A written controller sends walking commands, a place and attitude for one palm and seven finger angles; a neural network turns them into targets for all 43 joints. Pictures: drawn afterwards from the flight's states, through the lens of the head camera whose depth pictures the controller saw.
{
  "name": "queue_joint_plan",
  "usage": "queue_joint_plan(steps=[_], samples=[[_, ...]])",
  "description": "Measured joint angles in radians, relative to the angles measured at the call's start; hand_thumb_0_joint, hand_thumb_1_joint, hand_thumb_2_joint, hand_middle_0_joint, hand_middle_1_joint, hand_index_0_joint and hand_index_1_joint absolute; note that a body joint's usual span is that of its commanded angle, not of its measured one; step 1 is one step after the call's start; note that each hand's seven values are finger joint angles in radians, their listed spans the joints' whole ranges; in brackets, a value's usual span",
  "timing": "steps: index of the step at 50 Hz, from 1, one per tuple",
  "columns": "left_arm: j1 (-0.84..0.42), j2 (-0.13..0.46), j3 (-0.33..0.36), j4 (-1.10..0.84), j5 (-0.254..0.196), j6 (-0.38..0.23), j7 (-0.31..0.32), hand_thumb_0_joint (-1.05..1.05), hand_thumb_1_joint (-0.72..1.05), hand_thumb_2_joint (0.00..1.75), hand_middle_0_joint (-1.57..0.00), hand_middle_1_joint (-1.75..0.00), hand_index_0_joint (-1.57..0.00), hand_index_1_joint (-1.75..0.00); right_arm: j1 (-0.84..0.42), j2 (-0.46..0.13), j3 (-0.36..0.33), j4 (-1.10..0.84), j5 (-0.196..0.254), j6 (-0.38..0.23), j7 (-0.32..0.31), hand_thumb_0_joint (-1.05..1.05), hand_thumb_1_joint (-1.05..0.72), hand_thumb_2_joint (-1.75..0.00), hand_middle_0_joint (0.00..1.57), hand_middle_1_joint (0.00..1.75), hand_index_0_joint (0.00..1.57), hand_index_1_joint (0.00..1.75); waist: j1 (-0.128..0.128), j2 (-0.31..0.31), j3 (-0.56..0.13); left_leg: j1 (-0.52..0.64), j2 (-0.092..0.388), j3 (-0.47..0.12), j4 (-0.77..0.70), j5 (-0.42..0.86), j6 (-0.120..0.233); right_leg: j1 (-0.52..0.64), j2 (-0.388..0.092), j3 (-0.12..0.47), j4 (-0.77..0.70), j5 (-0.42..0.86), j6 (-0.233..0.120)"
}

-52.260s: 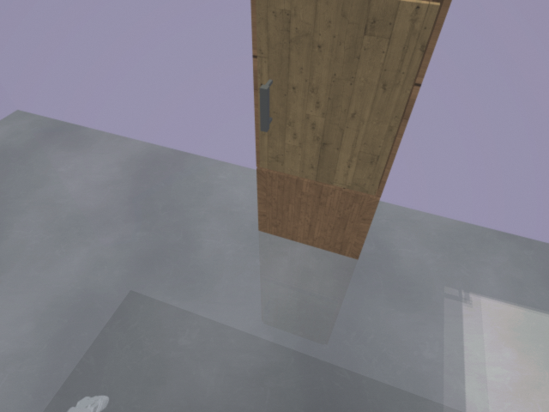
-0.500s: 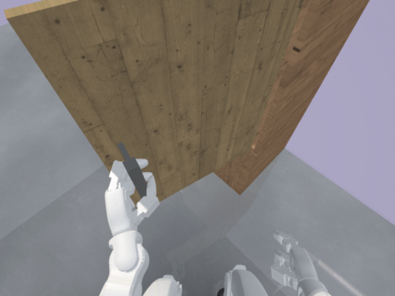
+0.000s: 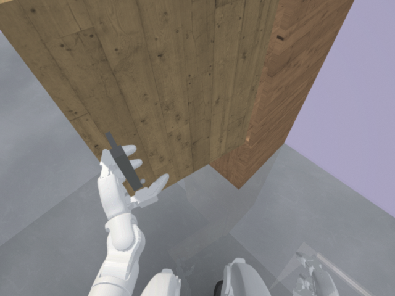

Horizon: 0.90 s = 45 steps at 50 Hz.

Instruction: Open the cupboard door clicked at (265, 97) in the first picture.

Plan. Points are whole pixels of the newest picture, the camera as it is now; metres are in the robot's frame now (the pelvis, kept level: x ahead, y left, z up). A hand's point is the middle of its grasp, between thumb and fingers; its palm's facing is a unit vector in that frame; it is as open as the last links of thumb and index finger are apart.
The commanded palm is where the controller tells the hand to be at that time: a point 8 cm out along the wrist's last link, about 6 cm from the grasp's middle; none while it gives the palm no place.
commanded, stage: open thumb and fingers to let go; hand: left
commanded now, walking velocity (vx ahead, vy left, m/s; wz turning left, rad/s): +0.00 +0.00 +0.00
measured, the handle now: (124, 162) +0.38 +0.17 +0.03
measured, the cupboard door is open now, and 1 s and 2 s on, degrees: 77 77 77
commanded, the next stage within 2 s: slide the hand sideways off the handle in 0.42 s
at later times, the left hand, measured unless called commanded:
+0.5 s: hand (139, 181) +0.34 +0.13 +0.03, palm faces +0.32 -0.95 +0.00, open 14.9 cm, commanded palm +0.29 +0.18 +0.02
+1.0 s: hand (127, 206) +0.28 +0.15 +0.03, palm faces -0.12 -0.99 +0.01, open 16.3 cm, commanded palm +0.26 +0.20 +0.02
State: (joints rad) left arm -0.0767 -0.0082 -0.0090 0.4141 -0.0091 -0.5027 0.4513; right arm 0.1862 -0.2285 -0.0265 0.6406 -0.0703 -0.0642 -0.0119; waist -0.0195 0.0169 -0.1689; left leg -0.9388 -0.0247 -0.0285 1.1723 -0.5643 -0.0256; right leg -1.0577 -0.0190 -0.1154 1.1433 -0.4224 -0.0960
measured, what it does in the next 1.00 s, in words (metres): shifts its weight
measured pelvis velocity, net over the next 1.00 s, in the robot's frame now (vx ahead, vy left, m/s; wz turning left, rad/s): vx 0.01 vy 0.06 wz -0.03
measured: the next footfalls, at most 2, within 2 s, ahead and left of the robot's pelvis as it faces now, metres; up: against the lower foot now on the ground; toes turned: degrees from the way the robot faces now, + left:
none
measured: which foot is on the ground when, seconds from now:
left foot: down 0.00-1.00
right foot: down 0.00-1.00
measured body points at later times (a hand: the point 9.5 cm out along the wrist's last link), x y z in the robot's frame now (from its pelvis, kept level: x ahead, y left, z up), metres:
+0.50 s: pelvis +0.00 +0.03 +0.00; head +0.08 +0.02 +0.44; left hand +0.31 +0.18 +0.03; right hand +0.17 -0.20 -0.11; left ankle +0.00 +0.14 -0.64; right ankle +0.07 -0.06 -0.64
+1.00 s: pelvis +0.01 +0.06 -0.01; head +0.09 +0.06 +0.43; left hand +0.29 +0.20 +0.03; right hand +0.18 -0.17 -0.10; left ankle +0.00 +0.14 -0.64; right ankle +0.07 -0.06 -0.64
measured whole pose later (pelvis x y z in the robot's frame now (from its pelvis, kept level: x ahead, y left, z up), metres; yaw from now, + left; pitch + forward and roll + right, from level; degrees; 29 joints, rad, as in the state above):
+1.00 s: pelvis +0.01 +0.06 -0.01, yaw -2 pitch +19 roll -1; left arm 0.14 0.10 -0.11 0.14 -0.08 -0.43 -0.03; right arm 0.23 -0.23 0.01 0.47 -0.01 -0.05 0.01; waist 0.00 0.02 -0.18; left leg -0.98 -0.05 0.02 1.26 -0.62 0.06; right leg -1.08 -0.04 -0.06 1.19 -0.44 -0.01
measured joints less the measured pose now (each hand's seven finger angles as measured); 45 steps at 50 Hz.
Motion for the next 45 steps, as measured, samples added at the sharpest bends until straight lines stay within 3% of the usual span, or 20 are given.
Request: queue_joint_plan(steps=[5,10,20,27,29,31,34,36,38,40,45], samples=[[-0.025,-0.003,0.003,0.031,0.006,-0.008,0.004,0.00,-0.22,0.42,-0.31,-1.22,-0.31,-1.22,-0.004,0.003,0.002,-0.003,-0.001,-0.002,0.003,0.01,-0.91,-0.90,0.20,0.30,0.20,0.30,-0.001,-0.002,0.000,-0.004,-0.001,0.005,0.004,0.003,0.005,-0.004,-0.001,0.005,0.001,0.006,0.004],[-0.042,-0.005,0.011,0.052,0.008,-0.011,0.004,0.00,-0.39,0.35,-0.29,-1.12,-0.29,-1.12,-0.012,0.014,0.011,-0.007,-0.003,0.001,0.005,0.01,-0.91,-0.90,0.20,0.30,0.20,0.30,0.000,-0.004,-0.001,-0.006,-0.002,0.010,0.006,0.003,0.012,-0.004,-0.002,0.010,-0.001,0.010,0.011],[-0.030,-0.018,-0.032,0.049,0.028,-0.030,-0.010,-0.01,-0.49,0.31,-0.27,-0.75,-0.27,-0.74,-0.016,0.028,0.026,-0.019,-0.008,0.005,0.011,0.01,-0.91,-0.90,0.20,0.30,0.20,0.30,0.009,-0.004,-0.001,-0.007,-0.008,0.017,0.014,-0.004,0.032,0.000,-0.006,0.018,-0.006,0.012,0.031],[-0.024,-0.024,-0.062,0.039,0.044,-0.024,0.008,-0.01,-0.50,0.30,-0.36,-0.63,-0.35,-0.62,-0.017,0.031,0.025,-0.026,-0.013,0.010,0.020,0.01,-0.91,-0.90,0.20,0.30,0.20,0.30,0.020,0.000,-0.005,-0.012,-0.014,0.025,0.025,-0.013,0.047,-0.003,-0.011,0.026,-0.001,0.008,0.046],[-0.010,-0.005,-0.062,0.028,0.059,-0.031,-0.044,-0.01,-0.50,0.30,-0.35,-0.59,-0.33,-0.58,-0.014,0.028,0.030,-0.030,-0.010,0.009,0.023,0.01,-0.91,-0.90,0.20,0.30,0.20,0.30,0.017,-0.002,-0.007,-0.018,-0.019,0.025,0.032,-0.015,0.051,-0.008,-0.016,0.026,0.005,0.006,0.049],[0.006,0.049,-0.062,0.011,0.056,-0.036,-0.172,-0.01,-0.50,0.30,-0.32,-0.54,-0.26,-0.53,-0.004,0.023,0.031,-0.041,0.001,0.010,0.020,0.01,-0.91,-0.90,0.20,0.30,0.20,0.30,0.019,0.000,-0.008,-0.024,-0.022,0.022,0.044,-0.020,0.055,-0.011,-0.020,0.024,0.015,0.001,0.051],[0.019,0.134,-0.080,-0.025,-0.022,-0.020,-0.384,-0.01,-0.50,0.30,-0.27,-0.46,-0.18,-0.45,0.010,0.008,0.031,-0.059,0.034,0.009,0.012,0.01,-0.91,-0.90,0.20,0.30,0.20,0.30,0.021,0.010,0.004,-0.022,-0.026,0.015,0.059,-0.027,0.061,-0.001,-0.024,0.017,0.021,-0.005,0.057],[0.023,0.152,-0.089,-0.050,-0.091,0.010,-0.480,-0.01,-0.50,0.30,-0.23,-0.42,-0.14,-0.41,0.019,-0.003,0.031,-0.072,0.056,0.005,0.005,0.01,-0.91,-0.90,0.20,0.30,0.20,0.30,0.023,0.016,0.012,-0.018,-0.028,0.015,0.062,-0.028,0.065,0.007,-0.026,0.016,0.018,-0.004,0.062],[0.032,0.145,-0.088,-0.075,-0.128,0.040,-0.521,-0.01,-0.50,0.30,-0.20,-0.38,-0.13,-0.38,0.028,-0.010,0.031,-0.086,0.068,0.003,0.000,0.01,-0.91,-0.90,0.20,0.30,0.20,0.30,0.024,0.017,0.011,-0.016,-0.030,0.020,0.059,-0.028,0.070,0.007,-0.027,0.022,0.015,-0.002,0.068],[0.052,0.128,-0.088,-0.106,-0.137,0.062,-0.524,-0.01,-0.50,0.30,-0.16,-0.36,-0.14,-0.36,0.036,-0.014,0.030,-0.103,0.071,0.000,0.002,0.01,-0.91,-0.90,0.20,0.30,0.20,0.30,0.024,0.016,0.005,-0.019,-0.033,0.027,0.058,-0.028,0.075,0.003,-0.029,0.029,0.015,-0.001,0.073],[0.133,0.097,-0.092,-0.192,-0.103,0.070,-0.491,-0.01,-0.50,0.30,-0.10,-0.32,-0.15,-0.33,0.043,-0.009,0.030,-0.140,0.063,0.006,0.015,0.01,-0.91,-0.90,0.20,0.30,0.20,0.30,0.019,0.006,-0.012,-0.029,-0.031,0.046,0.068,-0.040,0.085,-0.016,-0.026,0.048,0.029,-0.008,0.083]])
